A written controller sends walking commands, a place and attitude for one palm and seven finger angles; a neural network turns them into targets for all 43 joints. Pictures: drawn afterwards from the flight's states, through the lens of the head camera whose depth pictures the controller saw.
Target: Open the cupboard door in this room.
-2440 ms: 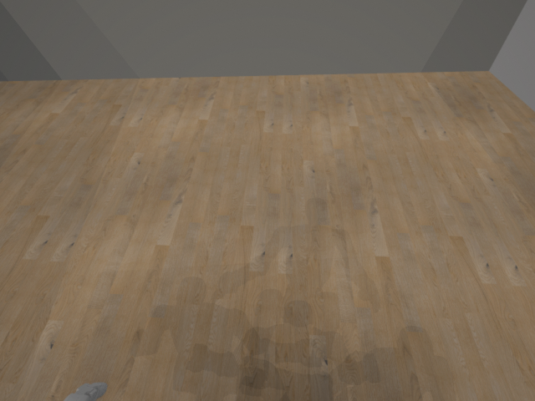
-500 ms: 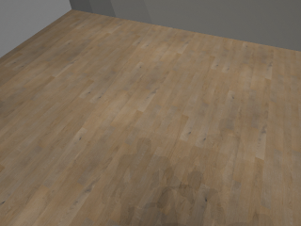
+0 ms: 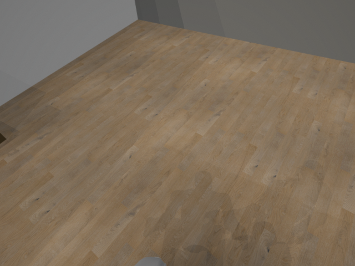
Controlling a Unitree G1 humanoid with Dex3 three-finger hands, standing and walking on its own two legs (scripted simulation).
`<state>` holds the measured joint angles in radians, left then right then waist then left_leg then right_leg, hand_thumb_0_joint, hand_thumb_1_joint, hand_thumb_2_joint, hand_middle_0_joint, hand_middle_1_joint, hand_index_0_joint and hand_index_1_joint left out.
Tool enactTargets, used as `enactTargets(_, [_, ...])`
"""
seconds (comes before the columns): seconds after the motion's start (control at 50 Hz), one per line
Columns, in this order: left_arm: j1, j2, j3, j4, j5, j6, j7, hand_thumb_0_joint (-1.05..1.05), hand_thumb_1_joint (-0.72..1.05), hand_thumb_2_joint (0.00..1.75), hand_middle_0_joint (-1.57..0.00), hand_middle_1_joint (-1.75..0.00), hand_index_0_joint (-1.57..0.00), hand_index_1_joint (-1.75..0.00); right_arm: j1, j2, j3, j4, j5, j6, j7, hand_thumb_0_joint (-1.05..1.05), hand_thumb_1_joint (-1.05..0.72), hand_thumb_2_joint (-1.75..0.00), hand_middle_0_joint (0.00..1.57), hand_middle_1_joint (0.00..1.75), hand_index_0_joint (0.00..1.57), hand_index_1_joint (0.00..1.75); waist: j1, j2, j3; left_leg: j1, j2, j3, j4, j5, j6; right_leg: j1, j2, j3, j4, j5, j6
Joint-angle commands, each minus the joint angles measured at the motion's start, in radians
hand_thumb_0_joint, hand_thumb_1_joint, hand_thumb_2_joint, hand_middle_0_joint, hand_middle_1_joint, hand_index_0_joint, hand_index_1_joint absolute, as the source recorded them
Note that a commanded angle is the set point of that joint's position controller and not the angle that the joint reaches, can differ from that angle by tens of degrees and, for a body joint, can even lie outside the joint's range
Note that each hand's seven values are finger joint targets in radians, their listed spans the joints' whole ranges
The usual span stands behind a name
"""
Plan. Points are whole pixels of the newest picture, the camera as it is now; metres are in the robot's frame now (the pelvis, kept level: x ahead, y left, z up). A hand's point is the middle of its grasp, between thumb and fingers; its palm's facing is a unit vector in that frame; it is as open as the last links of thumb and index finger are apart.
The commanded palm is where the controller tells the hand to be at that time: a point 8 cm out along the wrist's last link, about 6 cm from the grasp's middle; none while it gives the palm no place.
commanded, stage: turn or walk to find it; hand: left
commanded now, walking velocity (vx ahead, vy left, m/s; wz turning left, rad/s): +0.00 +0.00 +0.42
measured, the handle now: out of the picture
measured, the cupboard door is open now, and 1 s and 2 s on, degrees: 0 0 0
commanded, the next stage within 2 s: stand and wait in 1.08 s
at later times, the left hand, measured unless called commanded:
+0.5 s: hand out of the picture -0.02 +0.27 -0.17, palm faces +0.24 -0.94 -0.24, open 7.4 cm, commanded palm none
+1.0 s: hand out of the picture -0.06 +0.20 -0.15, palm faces +0.44 -0.86 -0.25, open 7.4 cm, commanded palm none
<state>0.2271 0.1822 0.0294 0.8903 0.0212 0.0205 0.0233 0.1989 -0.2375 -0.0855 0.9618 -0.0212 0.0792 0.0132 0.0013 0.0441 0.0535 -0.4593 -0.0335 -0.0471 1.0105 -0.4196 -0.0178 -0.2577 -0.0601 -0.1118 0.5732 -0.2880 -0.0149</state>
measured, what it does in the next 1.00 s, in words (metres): steps on the spot, turning left: left foot, then right foot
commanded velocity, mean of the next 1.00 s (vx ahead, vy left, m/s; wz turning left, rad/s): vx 0.00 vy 0.00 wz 0.42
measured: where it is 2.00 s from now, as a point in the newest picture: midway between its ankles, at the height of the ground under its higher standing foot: outside the picture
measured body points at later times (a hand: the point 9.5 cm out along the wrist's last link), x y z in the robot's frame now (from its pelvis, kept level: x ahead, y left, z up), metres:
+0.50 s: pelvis -0.03 +0.05 +0.01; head +0.00 +0.08 +0.46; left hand -0.03 +0.32 -0.15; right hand +0.08 -0.18 -0.13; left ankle -0.03 +0.14 -0.73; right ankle -0.02 -0.10 -0.66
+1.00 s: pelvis -0.04 +0.00 +0.01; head -0.01 +0.00 +0.46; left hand -0.08 +0.25 -0.13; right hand +0.12 -0.22 -0.15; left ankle -0.11 +0.14 -0.67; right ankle -0.01 -0.10 -0.73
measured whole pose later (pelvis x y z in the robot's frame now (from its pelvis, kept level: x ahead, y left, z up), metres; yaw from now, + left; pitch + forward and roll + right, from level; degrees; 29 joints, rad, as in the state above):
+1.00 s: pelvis -0.04 +0.00 +0.01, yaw +26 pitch -1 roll +2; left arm 0.23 0.17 0.03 0.92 0.03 0.02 0.02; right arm 0.21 -0.25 -0.09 0.99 -0.02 0.08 0.01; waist -0.01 0.01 0.07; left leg -0.44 0.03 0.01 1.00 -0.42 -0.07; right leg -0.18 -0.09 -0.16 0.51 -0.30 -0.01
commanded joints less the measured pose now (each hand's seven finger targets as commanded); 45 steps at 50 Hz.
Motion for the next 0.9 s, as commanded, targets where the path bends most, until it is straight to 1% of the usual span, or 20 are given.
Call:
enactTargets(0.0, [-0.033, 0.179, 0.049, -0.07, 0.006, -0.026, 0.015, 0.0, 0.9, 0.9, -0.2, -0.3, -0.2, -0.3, 0.02, -0.072, -0.015, -0.055, -0.003, -0.021, 0.01, 0.0, -0.9, -0.9, 0.2, 0.3, 0.2, 0.3, -0.017, -0.212, -0.006, -0.058, 0.055, 0.03, 0.155, 0.049, -0.026, -0.001, -0.237, 0.162, -0.302, 0.053, -0.094])
enactTargets(0.14, [0.073, 0.236, 0.071, -0.014, 0.015, -0.02, 0.014, 0.0, 0.9, 0.9, -0.2, -0.3, -0.2, -0.3, -0.061, -0.039, 0.007, -0.07, 0.011, -0.036, 0.006, 0.0, -0.9, -0.9, 0.2, 0.3, 0.2, 0.3, 0.049, -0.235, -0.051, 0.039, 0.064, 0.113, -0.205, -0.063, -0.03, 0.13, -0.302, 0.11, -0.202, 0.326, -0.133])
enactTargets(0.2, [0.05, 0.24, 0.074, -0.006, 0.008, -0.012, 0.011, 0.0, 0.9, 0.9, -0.2, -0.3, -0.2, -0.3, 0.025, -0.046, 0.01, -0.048, 0.011, -0.05, -0.002, 0.0, -0.9, -0.9, 0.2, 0.3, 0.2, 0.3, 0.006, -0.222, -0.095, 0.19, 0.05, 0.148, -0.448, 0.081, -0.018, 0.093, -0.279, 0.045, -0.094, 0.365, -0.073])
enactTargets(0.22, [0.038, 0.223, 0.072, -0.007, -0.001, -0.005, 0.008, 0.0, 0.9, 0.9, -0.2, -0.3, -0.2, -0.3, 0.072, -0.071, 0.005, -0.035, 0.009, -0.057, -0.001, 0.0, -0.9, -0.9, 0.2, 0.3, 0.2, 0.3, -0.023, -0.146, -0.117, 0.307, 0.069, 0.123, -0.579, 0.206, -0.007, 0.016, -0.254, -0.003, -0.004, 0.281, -0.022])
enactTargets(0.24, [0.052, 0.167, 0.064, -0.028, -0.009, 0.005, 0.003, 0.0, 0.9, 0.9, -0.2, -0.3, -0.2, -0.3, 0.091, -0.154, -0.011, -0.043, 0.003, -0.066, -0.002, 0.0, -0.9, -0.9, 0.2, 0.3, 0.2, 0.3, -0.028, 0.108, -0.117, 0.41, 0.248, -0.132, -0.676, 0.325, 0.059, -0.18, -0.142, -0.056, 0.187, 0.007, 0.047])
enactTargets(0.26, [0.015, 0.115, 0.048, -0.069, -0.004, 0.01, -0.002, 0.0, 0.9, 0.9, -0.2, -0.3, -0.2, -0.3, 0.119, -0.236, -0.029, -0.048, 0.0, -0.063, -0.008, 0.0, -0.9, -0.9, 0.2, 0.3, 0.2, 0.3, -0.048, 0.3, -0.081, 0.382, 0.433, -0.334, -0.731, 0.526, 0.172, -0.324, -0.052, -0.041, 0.376, -0.344, 0.089])
enactTargets(0.28, [-0.06, 0.136, 0.049, -0.062, 0.005, 0.026, 0.007, 0.0, 0.9, 0.9, -0.2, -0.3, -0.2, -0.3, 0.144, -0.217, -0.031, -0.025, -0.003, -0.065, -0.021, 0.0, -0.9, -0.9, 0.2, 0.3, 0.2, 0.3, -0.081, 0.229, -0.07, 0.291, 0.414, -0.329, -0.755, 0.419, 0.182, -0.3, -0.059, 0.062, 0.489, -0.308, 0.077])
enactTargets(0.32, [-0.061, 0.138, 0.061, -0.029, 0.002, 0.026, -0.005, 0.0, 0.9, 0.9, -0.2, -0.3, -0.2, -0.3, 0.037, -0.163, -0.009, -0.044, -0.003, -0.065, -0.033, 0.0, -0.9, -0.9, 0.2, 0.3, 0.2, 0.3, -0.027, 0.158, -0.006, 0.218, 0.314, -0.233, -0.755, 0.307, 0.157, -0.308, -0.062, 0.107, 0.562, -0.154, 0.073])
enactTargets(0.34, [-0.017, 0.138, 0.063, -0.007, 0.003, 0.021, -0.012, 0.0, 0.9, 0.9, -0.2, -0.3, -0.2, -0.3, 0.004, -0.145, -0.002, -0.057, 0.0, -0.072, -0.034, 0.0, -0.9, -0.9, 0.2, 0.3, 0.2, 0.3, -0.002, 0.123, -0.033, 0.251, 0.281, -0.183, -0.742, 0.341, 0.146, -0.304, -0.06, 0.098, 0.568, -0.102, 0.078])
enactTargets(0.38, [-0.002, 0.135, 0.061, 0.012, 0.001, 0.018, -0.013, 0.0, 0.9, 0.9, -0.2, -0.3, -0.2, -0.3, 0.018, -0.136, 0.001, -0.055, 0.003, -0.081, -0.038, 0.0, -0.9, -0.9, 0.2, 0.3, 0.2, 0.3, -0.007, 0.097, -0.065, 0.304, 0.254, -0.154, -0.721, 0.474, 0.155, -0.29, -0.05, 0.095, 0.546, -0.079, 0.091])
enactTargets(0.44, [-0.029, 0.126, 0.054, 0.005, -0.003, 0.015, -0.009, 0.0, 0.9, 0.9, -0.2, -0.3, -0.2, -0.3, 0.064, -0.137, -0.006, -0.042, 0.004, -0.081, -0.041, 0.0, -0.9, -0.9, 0.2, 0.3, 0.2, 0.3, -0.029, 0.059, -0.093, 0.389, 0.266, -0.179, -0.69, 0.598, 0.184, -0.289, -0.035, 0.093, 0.463, -0.109, 0.101])
enactTargets(0.56, [-0.063, 0.103, 0.047, -0.025, -0.009, 0.015, -0.003, 0.0, 0.9, 0.9, -0.2, -0.3, -0.2, -0.3, 0.064, -0.15, -0.016, -0.045, -0.005, -0.064, -0.034, 0.0, -0.9, -0.9, 0.2, 0.3, 0.2, 0.3, -0.042, 0.076, -0.078, 0.321, 0.265, -0.263, -0.692, 0.483, 0.203, -0.179, 0.001, 0.092, 0.27, -0.164, 0.089])
enactTargets(0.66, [0.027, 0.108, 0.047, -0.02, -0.014, -0.001, 0.005, 0.0, 0.9, 0.9, -0.2, -0.3, -0.2, -0.3, 0.02, -0.15, -0.022, -0.062, -0.003, -0.056, -0.024, 0.0, -0.9, -0.9, 0.2, 0.3, 0.2, 0.3, 0.003, 0.09, -0.106, 0.214, 0.204, -0.28, -0.621, 0.483, 0.158, 0.038, 0.038, 0.073, -0.039, -0.023, 0.07])
enactTargets(0.68, [0.064, 0.125, 0.05, -0.015, -0.013, -0.009, 0.009, 0.0, 0.9, 0.9, -0.2, -0.3, -0.2, -0.3, 0.013, -0.137, -0.022, -0.07, 0.004, -0.056, -0.02, 0.0, -0.9, -0.9, 0.2, 0.3, 0.2, 0.3, 0.023, 0.049, -0.125, 0.149, 0.169, -0.261, -0.57, 0.409, 0.121, 0.146, 0.014, 0.085, -0.182, 0.065, 0.064])
enactTargets(0.7, [0.081, 0.187, 0.06, -0.016, -0.001, -0.02, 0.015, 0.0, 0.9, 0.9, -0.2, -0.3, -0.2, -0.3, 0.022, -0.089, -0.017, -0.079, 0.014, -0.057, -0.013, 0.0, -0.9, -0.9, 0.2, 0.3, 0.2, 0.3, 0.029, -0.109, -0.137, 0.006, 0.084, -0.166, -0.428, 0.24, 0.059, 0.263, -0.144, 0.238, -0.281, 0.049, 0.018])
enactTargets(0.72, [0.069, 0.265, 0.075, -0.028, 0.01, -0.023, 0.018, 0.0, 0.9, 0.9, -0.2, -0.3, -0.2, -0.3, 0.017, -0.039, -0.006, -0.112, 0.011, -0.057, -0.009, 0.0, -0.9, -0.9, 0.2, 0.3, 0.2, 0.3, 0.031, -0.34, -0.087, -0.141, -0.047, 0.0, -0.222, -0.08, -0.006, 0.254, -0.373, 0.452, -0.324, 0.118, -0.092])
enactTargets(0.74, [0.052, 0.258, 0.08, -0.04, 0.001, -0.022, 0.021, 0.0, 0.9, 0.9, -0.2, -0.3, -0.2, -0.3, -0.008, -0.094, -0.023, -0.113, -0.002, -0.042, -0.013, 0.0, -0.9, -0.9, 0.2, 0.3, 0.2, 0.3, 0.042, -0.32, -0.088, -0.114, -0.001, -0.033, -0.043, -0.139, -0.004, 0.143, -0.417, 0.441, -0.328, 0.153, -0.149])
enactTargets(0.76, [0.006, 0.23, 0.073, -0.047, 0.001, -0.022, 0.021, 0.0, 0.9, 0.9, -0.2, -0.3, -0.2, -0.3, -0.026, -0.091, -0.027, -0.096, -0.003, -0.031, -0.01, 0.0, -0.9, -0.9, 0.2, 0.3, 0.2, 0.3, 0.02, -0.257, -0.034, -0.104, 0.014, -0.042, 0.075, -0.099, -0.004, 0.066, -0.359, 0.398, -0.323, 0.151, -0.152])
enactTargets(0.8, [-0.062, 0.177, 0.052, -0.057, 0.001, -0.028, 0.016, 0.0, 0.9, 0.9, -0.2, -0.3, -0.2, -0.3, 0.017, -0.075, -0.023, -0.057, -0.003, -0.026, 0.002, 0.0, -0.9, -0.9, 0.2, 0.3, 0.2, 0.3, -0.025, -0.165, 0.006, -0.101, 0.04, -0.01, 0.175, 0.017, -0.022, 0.046, -0.26, 0.221, -0.275, 0.231, -0.117])
enactTargets(0.88, [-0.01, 0.174, 0.052, -0.038, 0.006, -0.033, 0.016, 0.0, 0.9, 0.9, -0.2, -0.3, -0.2, -0.3, 0.002, -0.057, -0.012, -0.053, 0.0, -0.023, 0.005, 0.0, -0.9, -0.9, 0.2, 0.3, 0.2, 0.3, -0.005, -0.2, -0.006, -0.081, 0.057, 0.039, 0.096, 0.027, -0.049, 0.101, -0.247, 0.13, -0.251, 0.338, -0.109])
